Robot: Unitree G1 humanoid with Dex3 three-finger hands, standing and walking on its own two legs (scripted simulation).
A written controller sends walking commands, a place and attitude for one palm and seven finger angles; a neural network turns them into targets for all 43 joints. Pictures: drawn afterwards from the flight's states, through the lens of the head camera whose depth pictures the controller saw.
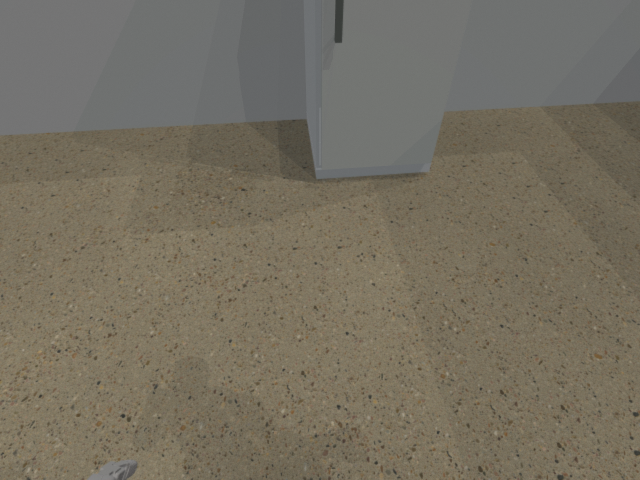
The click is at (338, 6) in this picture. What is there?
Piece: fridge door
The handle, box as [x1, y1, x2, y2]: [335, 0, 343, 42]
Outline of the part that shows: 336,0 335,42 341,42 343,0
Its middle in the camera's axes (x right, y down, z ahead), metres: +0.06 -0.90 +1.27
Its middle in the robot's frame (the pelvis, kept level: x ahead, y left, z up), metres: +1.57 +0.00 +0.17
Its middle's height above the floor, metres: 0.94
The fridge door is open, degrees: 0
